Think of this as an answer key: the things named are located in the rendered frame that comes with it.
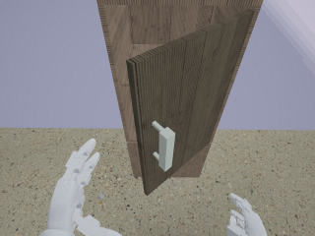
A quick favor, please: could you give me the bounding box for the handle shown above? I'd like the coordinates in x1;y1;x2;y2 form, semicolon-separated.
152;121;175;172

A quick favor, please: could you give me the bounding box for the left robot hand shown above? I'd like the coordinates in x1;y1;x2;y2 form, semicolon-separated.
46;138;122;236

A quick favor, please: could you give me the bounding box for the cupboard door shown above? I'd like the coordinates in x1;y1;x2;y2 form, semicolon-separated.
126;9;255;196

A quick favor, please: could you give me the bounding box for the right robot hand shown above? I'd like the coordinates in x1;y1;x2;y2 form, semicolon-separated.
227;193;268;236

